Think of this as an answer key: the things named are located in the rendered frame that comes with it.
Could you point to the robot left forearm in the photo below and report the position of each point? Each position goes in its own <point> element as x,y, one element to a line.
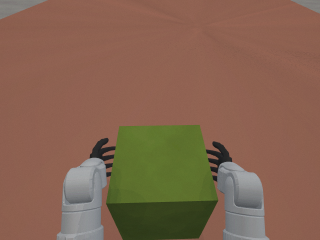
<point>82,201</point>

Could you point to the right robot hand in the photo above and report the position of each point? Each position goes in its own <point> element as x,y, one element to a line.
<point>223,156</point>

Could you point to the robot right forearm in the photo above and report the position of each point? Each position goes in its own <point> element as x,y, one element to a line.
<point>243,203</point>

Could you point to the left robot hand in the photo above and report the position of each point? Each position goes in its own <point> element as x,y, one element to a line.
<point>98,151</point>

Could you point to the carton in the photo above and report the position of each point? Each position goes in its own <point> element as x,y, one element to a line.
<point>161,185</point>

